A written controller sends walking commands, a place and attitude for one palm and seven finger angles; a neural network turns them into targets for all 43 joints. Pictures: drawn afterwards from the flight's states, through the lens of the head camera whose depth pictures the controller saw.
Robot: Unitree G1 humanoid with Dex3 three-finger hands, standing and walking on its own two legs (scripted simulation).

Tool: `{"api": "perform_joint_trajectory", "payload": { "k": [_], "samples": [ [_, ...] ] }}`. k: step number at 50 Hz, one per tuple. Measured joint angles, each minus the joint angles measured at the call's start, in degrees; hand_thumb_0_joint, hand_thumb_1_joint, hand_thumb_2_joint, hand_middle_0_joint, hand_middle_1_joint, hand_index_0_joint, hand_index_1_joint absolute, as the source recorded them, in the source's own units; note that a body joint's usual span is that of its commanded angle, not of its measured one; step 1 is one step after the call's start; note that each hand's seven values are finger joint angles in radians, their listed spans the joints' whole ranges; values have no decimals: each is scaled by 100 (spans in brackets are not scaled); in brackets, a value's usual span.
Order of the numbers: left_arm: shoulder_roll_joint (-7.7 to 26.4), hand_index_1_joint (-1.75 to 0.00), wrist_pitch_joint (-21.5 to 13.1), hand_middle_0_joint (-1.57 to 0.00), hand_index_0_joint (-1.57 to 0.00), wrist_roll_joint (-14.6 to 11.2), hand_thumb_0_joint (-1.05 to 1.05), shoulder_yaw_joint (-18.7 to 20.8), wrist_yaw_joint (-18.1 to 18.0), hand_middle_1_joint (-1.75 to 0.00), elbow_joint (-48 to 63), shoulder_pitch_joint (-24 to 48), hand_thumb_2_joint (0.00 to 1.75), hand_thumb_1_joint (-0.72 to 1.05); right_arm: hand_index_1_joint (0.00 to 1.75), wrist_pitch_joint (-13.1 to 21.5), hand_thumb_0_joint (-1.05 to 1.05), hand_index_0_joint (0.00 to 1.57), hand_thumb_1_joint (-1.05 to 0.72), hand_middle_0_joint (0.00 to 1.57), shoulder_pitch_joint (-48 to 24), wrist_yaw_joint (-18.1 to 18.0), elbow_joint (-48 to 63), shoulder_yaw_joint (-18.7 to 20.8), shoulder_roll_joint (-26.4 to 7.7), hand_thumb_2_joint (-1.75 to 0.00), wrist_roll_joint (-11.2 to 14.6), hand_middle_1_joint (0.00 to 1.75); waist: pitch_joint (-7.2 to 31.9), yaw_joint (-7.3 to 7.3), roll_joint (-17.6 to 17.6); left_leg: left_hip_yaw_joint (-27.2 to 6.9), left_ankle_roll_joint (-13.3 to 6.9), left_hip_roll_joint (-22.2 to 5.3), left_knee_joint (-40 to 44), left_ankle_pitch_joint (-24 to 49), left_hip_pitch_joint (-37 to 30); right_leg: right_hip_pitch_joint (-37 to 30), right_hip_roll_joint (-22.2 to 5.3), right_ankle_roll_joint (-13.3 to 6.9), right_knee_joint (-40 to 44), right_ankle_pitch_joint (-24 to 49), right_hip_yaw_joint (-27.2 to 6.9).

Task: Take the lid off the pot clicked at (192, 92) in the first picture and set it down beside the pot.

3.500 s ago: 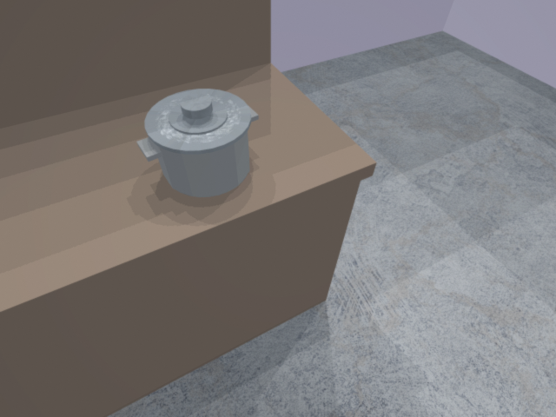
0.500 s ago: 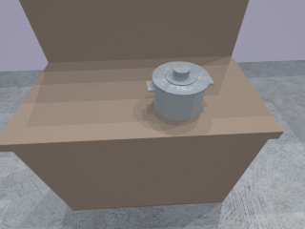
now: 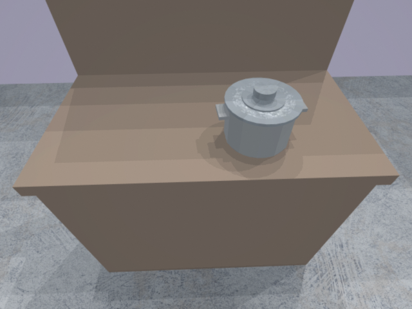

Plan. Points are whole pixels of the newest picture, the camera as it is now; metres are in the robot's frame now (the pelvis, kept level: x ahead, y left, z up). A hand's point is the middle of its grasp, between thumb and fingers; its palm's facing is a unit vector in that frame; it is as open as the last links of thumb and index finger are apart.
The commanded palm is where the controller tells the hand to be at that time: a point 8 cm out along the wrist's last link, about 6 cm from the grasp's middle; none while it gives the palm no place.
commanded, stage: come to a stop and stand still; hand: left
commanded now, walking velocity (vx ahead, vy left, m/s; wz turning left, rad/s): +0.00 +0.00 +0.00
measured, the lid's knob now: (264, 90) +0.58 -0.10 +0.13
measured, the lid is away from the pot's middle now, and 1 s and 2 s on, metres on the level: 0.00 0.00 0.00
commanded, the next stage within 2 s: look again from close up in 0.18 s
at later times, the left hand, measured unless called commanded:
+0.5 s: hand out of the picture -0.05 +0.20 -0.19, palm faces +0.07 -0.98 -0.17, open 7.4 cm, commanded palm none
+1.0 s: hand out of the picture +0.05 +0.20 -0.17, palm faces +0.01 -0.98 -0.20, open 7.3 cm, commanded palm none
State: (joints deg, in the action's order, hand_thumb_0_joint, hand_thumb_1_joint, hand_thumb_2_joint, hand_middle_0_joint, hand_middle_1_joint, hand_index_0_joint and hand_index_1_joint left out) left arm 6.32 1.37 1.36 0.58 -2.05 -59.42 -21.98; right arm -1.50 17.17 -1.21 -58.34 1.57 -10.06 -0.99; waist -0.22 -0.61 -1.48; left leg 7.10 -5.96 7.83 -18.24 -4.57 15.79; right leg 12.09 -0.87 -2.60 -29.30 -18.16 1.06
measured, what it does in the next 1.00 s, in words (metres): steps on the spot: left foot, then right foot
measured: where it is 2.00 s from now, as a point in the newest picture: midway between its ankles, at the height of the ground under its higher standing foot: outside the picture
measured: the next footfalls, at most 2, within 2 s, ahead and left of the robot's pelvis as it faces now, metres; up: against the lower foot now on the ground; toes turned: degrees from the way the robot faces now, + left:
left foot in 0.48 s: +0.07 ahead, +0.10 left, +0.00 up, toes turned -2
right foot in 0.78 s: +0.04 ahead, -0.09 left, +0.00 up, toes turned +0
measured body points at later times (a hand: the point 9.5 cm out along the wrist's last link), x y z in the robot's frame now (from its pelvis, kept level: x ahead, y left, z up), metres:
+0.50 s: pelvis +0.01 +0.03 -0.01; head +0.03 +0.06 +0.44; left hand -0.05 +0.25 -0.17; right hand +0.04 -0.20 -0.15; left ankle +0.03 +0.10 -0.74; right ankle -0.02 -0.11 -0.74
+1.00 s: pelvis +0.03 +0.03 +0.01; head +0.05 +0.03 +0.45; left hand +0.05 +0.25 -0.15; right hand +0.01 -0.19 -0.15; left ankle +0.03 +0.10 -0.74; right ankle +0.00 -0.09 -0.74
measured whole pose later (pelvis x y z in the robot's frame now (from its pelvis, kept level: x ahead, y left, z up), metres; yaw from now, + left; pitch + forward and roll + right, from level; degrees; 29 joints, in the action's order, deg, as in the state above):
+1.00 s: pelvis +0.03 +0.03 +0.01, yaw +0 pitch +1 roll +1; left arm 9.4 0.2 0.7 0.5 -1.9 -60.2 -15.1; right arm 0.9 17.8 -1.4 -62.2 0.2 -7.4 -0.7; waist -1.3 0.3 1.1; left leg 0.0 -3.8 5.0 -22.2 -10.8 12.6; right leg 10.6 -0.3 -0.2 -25.2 -15.9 -0.9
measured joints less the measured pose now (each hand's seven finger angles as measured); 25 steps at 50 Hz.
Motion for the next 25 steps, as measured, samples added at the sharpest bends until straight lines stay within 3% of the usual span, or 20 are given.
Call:
{"api": "perform_joint_trajectory", "payload": {
  "k": [2,5,8,11,13,16,17,19,21,22,24,25],
  "samples": [
    [-12,-30,-32,-20,-20,-4,0,-2,-4,-30,-56,-115,90,91,30,-4,0,20,-91,20,-51,-14,-25,4,17,-90,7,30,11,-9,-30,-37,158,-12,12,-81,-19,-99,16,25,185,91,17],
    [-3,-30,-79,-20,-20,-21,0,-20,-23,-30,-153,-266,90,91,30,36,1,20,-93,20,-131,-24,-28,0,2,-90,18,30,-31,-1,-32,-17,208,-98,-248,-225,71,-166,76,134,272,165,20],
    [29,-30,-53,-20,-20,-40,0,-41,-25,-30,-282,-294,90,91,30,118,1,20,-93,20,-161,-28,-43,-31,35,-90,26,30,-98,35,42,24,-93,-160,-437,-197,77,-199,135,229,176,123,2],
    [58,-30,13,-20,-20,-24,1,-48,-13,-30,-333,-239,90,91,30,142,1,20,-93,20,-114,-29,-90,-52,86,-90,24,30,-45,23,185,70,-273,-92,-333,-219,21,-100,80,100,-58,-185,-38],
    [66,-30,28,-20,-20,0,1,-37,1,-30,-308,-176,90,91,30,129,0,20,-92,20,-78,-36,-128,-46,101,-90,32,30,-12,-20,255,95,-163,-6,-121,-135,-50,31,0,32,-317,-485,-61],
    [47,-30,-34,-20,-20,15,0,28,12,-30,-212,-182,90,91,30,48,0,20,-92,20,-62,-30,-198,-10,70,-90,39,30,31,-132,248,103,194,113,277,33,-205,20,-81,-16,-217,-661,32],
    [33,-30,-76,-20,-20,16,0,54,8,-30,-184,-205,90,91,30,16,0,20,-91,20,-72,-25,-216,7,43,-90,49,30,26,-152,194,71,363,121,260,18,-196,-73,-76,-14,11,-414,54],
    [45,-30,-136,-20,-20,20,0,101,-27,-30,-138,-257,90,91,30,-54,0,20,-91,20,-122,-10,-233,61,31,-90,95,30,-13,-152,144,-64,739,122,-602,-659,171,-178,-112,23,256,122,151],
    [91,-30,-93,-20,-20,3,0,140,-102,-30,-186,-275,90,91,30,-60,0,20,-91,20,-175,26,-204,105,72,-90,78,30,-55,-148,160,-360,696,-30,-1915,-1214,544,-225,-91,128,282,171,185],
    [127,-30,-62,-20,-20,-2,0,152,-125,-30,-224,-279,90,91,30,-25,0,20,-91,20,-181,35,-173,108,110,-90,74,30,-55,-126,211,-490,650,-165,-2138,-1302,540,-220,-78,195,254,139,152],
    [187,-30,-39,-20,-20,-3,0,131,-118,-30,-269,-268,90,91,30,119,0,20,-92,20,-141,51,-77,76,141,-90,68,30,-50,-63,301,-729,593,-462,-1522,-1057,177,-77,-59,321,-40,-21,53],
    [204,-30,-28,-20,-20,-14,0,113,-98,-30,-298,-186,90,91,30,205,0,20,-92,20,-130,33,-68,62,147,-90,57,30,-76,-23,348,-743,453,-427,-1405,-1114,125,22,-100,351,-254,-140,18]
  ]
}}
